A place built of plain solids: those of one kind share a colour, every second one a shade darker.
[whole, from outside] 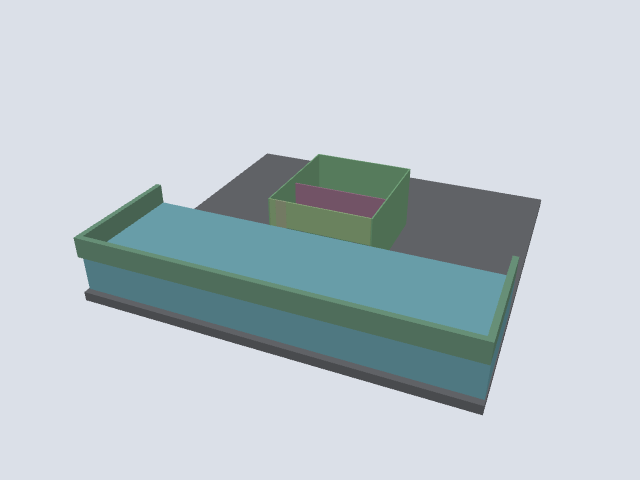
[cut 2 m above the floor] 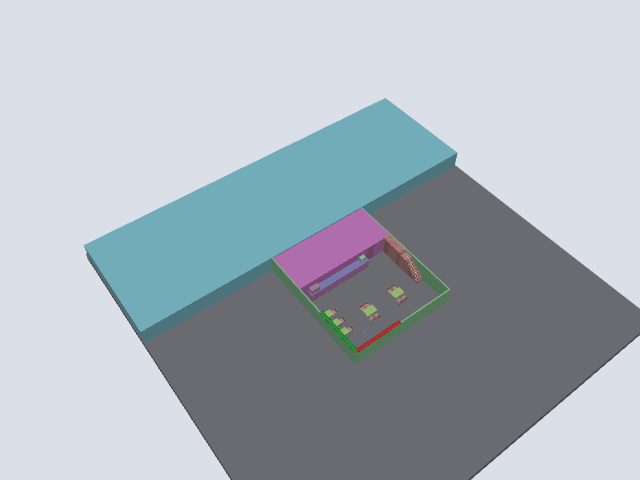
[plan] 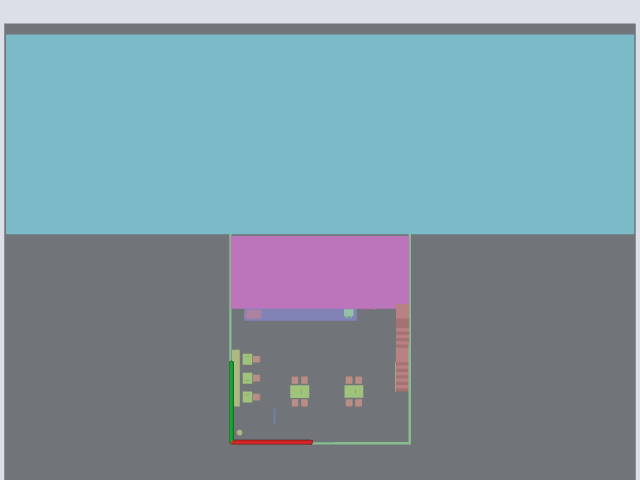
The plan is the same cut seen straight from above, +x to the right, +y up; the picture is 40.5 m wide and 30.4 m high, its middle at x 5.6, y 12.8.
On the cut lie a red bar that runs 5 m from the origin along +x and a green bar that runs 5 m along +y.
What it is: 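A cafe in the deep cellar of an old town house, fitted out in the 2010s to 2020s; 11.2 x 13.0 m; the hall a cellar under a ceiling 3.06 m high; over the flight a stairwell up to the entrance level's ceiling, 7.21 m over the hall's floor; the entrance level at street height, 4.09 m over the hall's floor, over the rear 4.6 m, with the street door 0.95 x 2.15 m and a glazed street front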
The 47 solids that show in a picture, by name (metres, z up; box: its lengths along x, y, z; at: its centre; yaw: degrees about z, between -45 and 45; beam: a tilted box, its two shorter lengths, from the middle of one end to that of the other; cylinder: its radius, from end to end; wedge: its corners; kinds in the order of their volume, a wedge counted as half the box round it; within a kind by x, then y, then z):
{
 "street_ground_1": {"box": [39.8, 12.65, 4.14], "at": [5.61, 19.48, 2.02]},
 "upper_1": {"box": [11.31, 4.61, 4.14], "at": [5.61, 10.76, 2.02]},
 "street_hedge_1": {"box": [0.6, 12.65, 2.2], "at": [-13.99, 19.48, 5.19]},
 "street_hedge_2": {"box": [39.8, 0.6, 2.2], "at": [5.61, 26.11, 5.19]},
 "street_hedge_3": {"box": [0.6, 12.65, 2.2], "at": [25.2, 19.48, 5.19]},
 "wall_1": {"box": [0.15, 13.31, 7.26], "at": [-0.07, 6.5, 3.58]},
 "wall_2": {"box": [5.73, 0.15, 7.26], "at": [2.71, -0.07, 3.58]},
 "wall_3": {"box": [1.5, 0.15, 7.26], "at": [6.03, -0.07, 3.58]},
 "wall_4": {"box": [4.88, 0.15, 7.26], "at": [8.92, -0.07, 3.58]},
 "wall_5": {"box": [0.15, 13.31, 7.26], "at": [11.29, 6.5, 3.58]},
 "stair_step_1": {"box": [0.85, 0.41, 0.76], "at": [10.84, 4.03, 0.33]},
 "stair_step_2": {"box": [0.85, 0.41, 1.47], "at": [10.84, 4.85, 0.68]},
 "stair_step_3": {"box": [0.85, 1.13, 1.82], "at": [10.84, 5.62, 0.86]},
 "stair_step_4": {"box": [0.85, 0.41, 2.0], "at": [10.84, 6.18, 0.95]},
 "stair_step_5": {"box": [0.85, 0.41, 2.18], "at": [10.84, 6.39, 1.04]},
 "stair_step_6": {"box": [0.85, 0.41, 2.53], "at": [10.84, 6.8, 1.22]},
 "stair_step_7": {"box": [0.85, 0.41, 2.71], "at": [10.84, 7.01, 1.3]},
 "stair_step_8": {"box": [0.85, 0.41, 2.89], "at": [10.84, 7.21, 1.39]},
 "stair_step_9": {"box": [0.85, 0.41, 3.06], "at": [10.84, 7.42, 1.48]},
 "stair_step_10": {"box": [0.85, 0.41, 3.42], "at": [10.84, 7.83, 1.66]},
 "stair_step_11": {"box": [0.85, 0.41, 3.6], "at": [10.84, 8.04, 1.75]},
 "stair_step_12": {"box": [0.85, 0.51, 3.95], "at": [10.84, 8.5, 1.93]},
 "counter_1": {"box": [7.12, 0.7, 1.05], "at": [4.36, 8.09, 0.47]},
 "entrance_wall_1": {"box": [10.36, 0.15, 3.17], "at": [5.18, 8.53, 5.62]},
 "window_wall_1": {"box": [9.31, 0.15, 3.12], "at": [4.66, 13.09, 5.65]},
 "window_wall_2": {"box": [0.7, 0.15, 3.12], "at": [10.86, 13.09, 5.65]},
 "street_door_wall_1": {"box": [1.2, 0.15, 3.12], "at": [9.91, 13.09, 5.65]},
 "bench_upholstered_1": {"box": [0.5, 3.6, 0.25], "at": [0.27, 4.05, 0.33]},
 "display_1": {"box": [1.0, 0.56, 0.45], "at": [1.4, 8.09, 1.26]},
 "meeting_table_1": {"box": [0.6, 0.7, 0.07], "at": [1.01, 2.85, 0.71]},
 "meeting_table_2": {"box": [0.6, 0.7, 0.07], "at": [1.01, 4.05, 0.71]},
 "meeting_table_3": {"box": [0.6, 0.7, 0.07], "at": [1.01, 5.25, 0.71]},
 "meeting_table_4": {"box": [1.2, 0.8, 0.07], "at": [4.32, 3.2, 0.71]},
 "meeting_table_5": {"box": [1.2, 0.8, 0.07], "at": [7.75, 3.2, 0.71]},
 "counter_top_1": {"box": [7.16, 0.78, 0.04], "at": [4.36, 8.07, 1.02]},
 "coffee_machine_1": {"box": [0.6, 0.45, 0.45], "at": [7.42, 8.19, 1.26]},
 "back_foot_1": {"box": [9.31, 0.15, 0.07], "at": [4.66, 13.09, 4.12]},
 "side_chair_1": {"box": [0.42, 0.42, 0.04], "at": [1.56, 5.25, 0.43]},
 "side_chair_2": {"box": [0.42, 0.42, 0.04], "at": [4.01, 2.5, 0.43]},
 "side_chair_3": {"box": [0.42, 0.42, 0.04], "at": [4.01, 3.9, 0.43]},
 "side_chair_4": {"box": [0.42, 0.42, 0.04], "at": [4.62, 2.5, 0.43]},
 "side_chair_5": {"box": [0.42, 0.42, 0.04], "at": [4.62, 3.9, 0.43]},
 "side_chair_6": {"box": [0.42, 0.42, 0.04], "at": [7.45, 2.5, 0.43]},
 "side_chair_7": {"box": [0.42, 0.42, 0.04], "at": [7.45, 3.9, 0.43]},
 "side_chair_8": {"box": [0.42, 0.42, 0.04], "at": [8.04, 2.5, 0.43]},
 "side_chair_9": {"box": [0.42, 0.42, 0.04], "at": [8.04, 3.9, 0.43]},
 "service_door_1": {"box": [0.95, 0.03, 2.1], "at": [8.7, 8.44, 1.0]}
}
